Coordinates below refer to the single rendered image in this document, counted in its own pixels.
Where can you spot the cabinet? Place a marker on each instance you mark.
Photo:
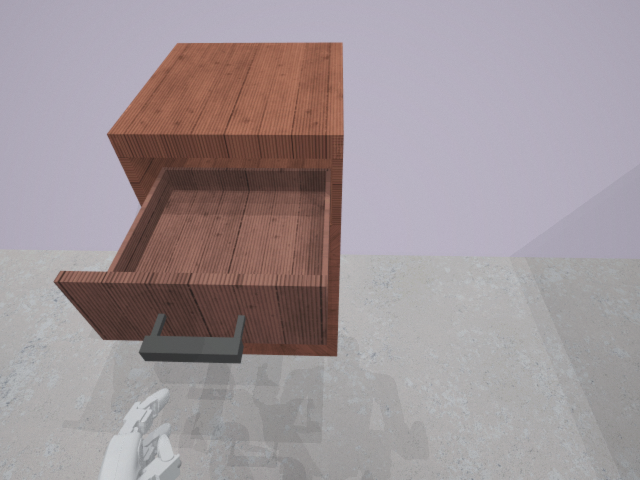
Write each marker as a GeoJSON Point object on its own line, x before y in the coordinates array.
{"type": "Point", "coordinates": [243, 105]}

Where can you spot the drawer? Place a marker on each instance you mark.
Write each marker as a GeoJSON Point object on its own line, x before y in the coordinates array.
{"type": "Point", "coordinates": [209, 244]}

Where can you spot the robot left hand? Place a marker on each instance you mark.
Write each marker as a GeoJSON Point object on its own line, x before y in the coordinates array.
{"type": "Point", "coordinates": [129, 457]}

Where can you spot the handle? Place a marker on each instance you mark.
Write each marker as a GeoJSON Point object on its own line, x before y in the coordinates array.
{"type": "Point", "coordinates": [192, 349]}

